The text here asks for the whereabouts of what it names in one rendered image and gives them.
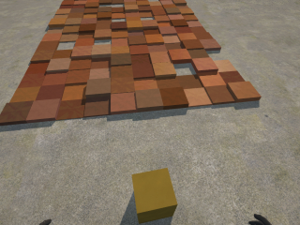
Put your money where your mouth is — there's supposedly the right robot hand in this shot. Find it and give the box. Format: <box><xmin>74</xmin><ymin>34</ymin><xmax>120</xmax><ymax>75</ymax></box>
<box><xmin>249</xmin><ymin>214</ymin><xmax>272</xmax><ymax>225</ymax></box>

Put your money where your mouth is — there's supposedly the carton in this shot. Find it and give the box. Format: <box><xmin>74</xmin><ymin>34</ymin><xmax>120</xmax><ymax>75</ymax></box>
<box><xmin>131</xmin><ymin>168</ymin><xmax>178</xmax><ymax>224</ymax></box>

